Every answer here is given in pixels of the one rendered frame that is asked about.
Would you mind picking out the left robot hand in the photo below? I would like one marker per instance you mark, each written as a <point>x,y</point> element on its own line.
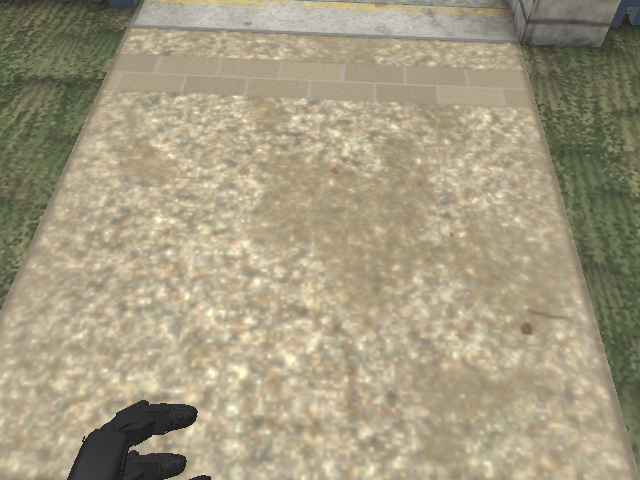
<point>104,453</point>

